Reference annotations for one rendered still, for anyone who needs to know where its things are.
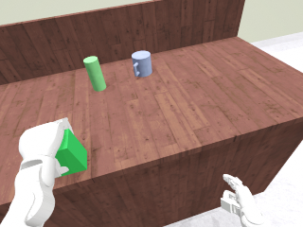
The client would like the right robot hand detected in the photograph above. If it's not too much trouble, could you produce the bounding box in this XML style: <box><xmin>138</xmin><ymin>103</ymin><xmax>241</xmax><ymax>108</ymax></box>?
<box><xmin>221</xmin><ymin>174</ymin><xmax>257</xmax><ymax>217</ymax></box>

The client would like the robot right forearm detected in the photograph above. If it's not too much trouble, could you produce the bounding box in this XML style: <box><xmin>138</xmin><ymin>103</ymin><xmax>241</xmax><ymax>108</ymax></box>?
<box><xmin>240</xmin><ymin>206</ymin><xmax>271</xmax><ymax>227</ymax></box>

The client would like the robot left forearm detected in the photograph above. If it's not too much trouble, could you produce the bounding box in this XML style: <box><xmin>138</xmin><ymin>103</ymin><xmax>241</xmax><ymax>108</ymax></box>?
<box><xmin>0</xmin><ymin>155</ymin><xmax>56</xmax><ymax>227</ymax></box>

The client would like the table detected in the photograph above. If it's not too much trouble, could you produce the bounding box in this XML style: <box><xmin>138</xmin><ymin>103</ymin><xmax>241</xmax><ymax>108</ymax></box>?
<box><xmin>0</xmin><ymin>0</ymin><xmax>303</xmax><ymax>227</ymax></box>

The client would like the left robot hand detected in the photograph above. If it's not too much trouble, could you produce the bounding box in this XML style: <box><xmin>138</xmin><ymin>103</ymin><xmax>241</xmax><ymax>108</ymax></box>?
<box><xmin>18</xmin><ymin>117</ymin><xmax>74</xmax><ymax>178</ymax></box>

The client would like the sponge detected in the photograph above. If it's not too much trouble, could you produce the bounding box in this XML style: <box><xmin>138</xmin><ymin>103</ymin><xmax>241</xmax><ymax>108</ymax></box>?
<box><xmin>55</xmin><ymin>129</ymin><xmax>87</xmax><ymax>177</ymax></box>

